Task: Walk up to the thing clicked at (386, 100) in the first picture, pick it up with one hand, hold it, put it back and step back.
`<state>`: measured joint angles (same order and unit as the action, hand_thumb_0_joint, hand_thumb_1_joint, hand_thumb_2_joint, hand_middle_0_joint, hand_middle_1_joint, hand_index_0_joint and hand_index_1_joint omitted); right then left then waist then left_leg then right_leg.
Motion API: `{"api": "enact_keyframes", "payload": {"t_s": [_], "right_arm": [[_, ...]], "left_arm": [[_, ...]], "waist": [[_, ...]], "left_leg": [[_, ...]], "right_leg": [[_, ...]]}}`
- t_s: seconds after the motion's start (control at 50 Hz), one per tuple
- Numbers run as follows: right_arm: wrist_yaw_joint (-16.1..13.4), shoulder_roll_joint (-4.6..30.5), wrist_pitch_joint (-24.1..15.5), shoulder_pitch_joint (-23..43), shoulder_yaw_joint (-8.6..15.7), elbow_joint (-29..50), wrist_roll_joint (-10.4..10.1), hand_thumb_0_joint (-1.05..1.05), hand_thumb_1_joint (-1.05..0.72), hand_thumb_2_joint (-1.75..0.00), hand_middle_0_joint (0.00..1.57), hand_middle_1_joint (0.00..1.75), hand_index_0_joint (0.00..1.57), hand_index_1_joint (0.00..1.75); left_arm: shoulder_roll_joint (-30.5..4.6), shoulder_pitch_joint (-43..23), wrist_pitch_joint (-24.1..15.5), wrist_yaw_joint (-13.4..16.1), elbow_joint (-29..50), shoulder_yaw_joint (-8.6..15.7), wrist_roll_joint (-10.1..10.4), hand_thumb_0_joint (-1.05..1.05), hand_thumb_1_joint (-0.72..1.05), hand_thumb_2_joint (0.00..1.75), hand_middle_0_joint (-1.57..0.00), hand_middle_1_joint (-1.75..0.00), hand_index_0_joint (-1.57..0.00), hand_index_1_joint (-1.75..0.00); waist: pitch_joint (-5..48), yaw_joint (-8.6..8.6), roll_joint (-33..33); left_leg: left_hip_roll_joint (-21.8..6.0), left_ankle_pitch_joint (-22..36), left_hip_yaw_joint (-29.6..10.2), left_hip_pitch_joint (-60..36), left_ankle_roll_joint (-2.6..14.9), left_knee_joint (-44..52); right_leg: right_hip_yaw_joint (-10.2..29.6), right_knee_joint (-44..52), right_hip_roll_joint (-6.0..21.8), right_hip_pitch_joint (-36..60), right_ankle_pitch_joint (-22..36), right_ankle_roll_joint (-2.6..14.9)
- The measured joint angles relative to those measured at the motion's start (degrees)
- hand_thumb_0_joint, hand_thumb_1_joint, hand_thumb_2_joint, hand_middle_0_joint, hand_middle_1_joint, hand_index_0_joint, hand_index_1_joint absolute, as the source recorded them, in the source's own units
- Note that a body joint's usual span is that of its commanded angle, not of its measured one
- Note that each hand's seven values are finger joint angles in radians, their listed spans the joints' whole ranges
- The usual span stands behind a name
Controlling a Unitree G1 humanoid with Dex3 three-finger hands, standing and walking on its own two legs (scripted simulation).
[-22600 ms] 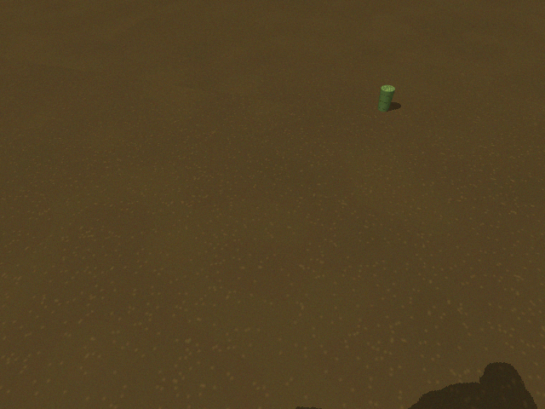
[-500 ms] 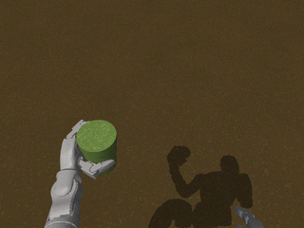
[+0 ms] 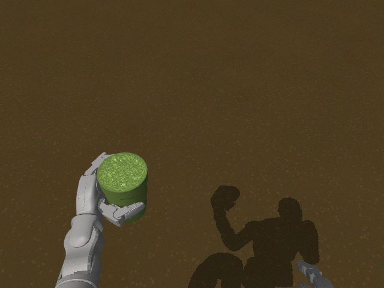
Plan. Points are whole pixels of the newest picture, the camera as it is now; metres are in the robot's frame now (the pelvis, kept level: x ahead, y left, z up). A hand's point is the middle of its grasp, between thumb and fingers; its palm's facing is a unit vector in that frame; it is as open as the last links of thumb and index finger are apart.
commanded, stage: hold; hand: left
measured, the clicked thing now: (127, 191) +0.33 +0.16 +0.03
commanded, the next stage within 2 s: crouch in 0.40 s
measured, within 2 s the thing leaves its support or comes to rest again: neither
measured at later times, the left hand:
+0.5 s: hand (121, 188) +0.32 +0.17 +0.05, palm faces +0.07 -1.00 +0.00, open 11.6 cm
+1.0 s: hand (135, 212) +0.34 +0.18 -0.11, palm faces +0.07 -1.00 +0.01, open 11.6 cm
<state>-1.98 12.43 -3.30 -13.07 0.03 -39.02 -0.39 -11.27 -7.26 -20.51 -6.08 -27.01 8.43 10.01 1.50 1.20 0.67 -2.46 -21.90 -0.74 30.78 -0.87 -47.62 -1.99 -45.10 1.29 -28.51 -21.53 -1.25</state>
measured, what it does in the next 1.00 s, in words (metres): lowers itself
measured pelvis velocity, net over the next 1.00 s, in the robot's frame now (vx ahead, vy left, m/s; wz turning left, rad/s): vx -0.02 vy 0.00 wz -0.01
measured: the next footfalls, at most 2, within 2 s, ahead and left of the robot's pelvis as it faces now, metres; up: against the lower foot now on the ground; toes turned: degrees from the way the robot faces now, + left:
none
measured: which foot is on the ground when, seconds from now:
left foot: down 0.00-1.00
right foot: down 0.00-1.00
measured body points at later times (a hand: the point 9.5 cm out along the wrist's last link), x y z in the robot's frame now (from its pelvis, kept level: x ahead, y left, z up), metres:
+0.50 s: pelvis +0.00 +0.00 +0.00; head +0.04 +0.01 +0.45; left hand +0.31 +0.22 +0.05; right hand +0.14 -0.24 -0.10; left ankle +0.03 +0.13 -0.70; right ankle +0.02 -0.14 -0.70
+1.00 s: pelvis -0.02 +0.00 -0.09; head +0.10 +0.03 +0.34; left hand +0.33 +0.23 -0.10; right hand +0.11 -0.27 -0.19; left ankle +0.02 +0.13 -0.70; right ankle +0.02 -0.14 -0.70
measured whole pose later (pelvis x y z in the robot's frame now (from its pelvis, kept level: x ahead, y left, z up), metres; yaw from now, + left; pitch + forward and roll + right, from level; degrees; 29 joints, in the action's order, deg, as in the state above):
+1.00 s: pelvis -0.02 +0.00 -0.09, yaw -1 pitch +21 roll -2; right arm 1.3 14.4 -5.4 -11.1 1.2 -38.8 2.3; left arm -13.0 -17.6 -38.4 -9.1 -46.6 14.1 9.3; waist 7.3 3.9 -1.1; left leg -2.6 -30.5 -2.6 66.3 -1.3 -75.3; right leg -2.4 -73.1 1.3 -63.7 -30.7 -1.1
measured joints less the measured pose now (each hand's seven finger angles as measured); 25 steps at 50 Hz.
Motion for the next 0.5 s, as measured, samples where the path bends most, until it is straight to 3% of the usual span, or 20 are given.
{"api": "enact_keyframes", "payload": {"t_s": [0.5], "right_arm": [[0.09, 0.09, -0.16, -0.04, 0.07, 0.30, -0.14, 0.01, -0.93, -0.90, 0.20, 0.30, 0.20, 0.30]], "left_arm": [[0.38, 1.06, -0.37, 0.39, 2.15, -0.05, 0.14, 0.00, -0.57, 1.06, -0.66, -1.02, -0.62, -1.00]], "waist": [[-0.38, -0.11, 0.03]], "left_leg": [[0.01, -0.27, -0.01, -0.27, 0.01, 0.01]], "right_leg": [[0.01, 0.08, 0.00, 0.30, -0.23, -0.03]]}}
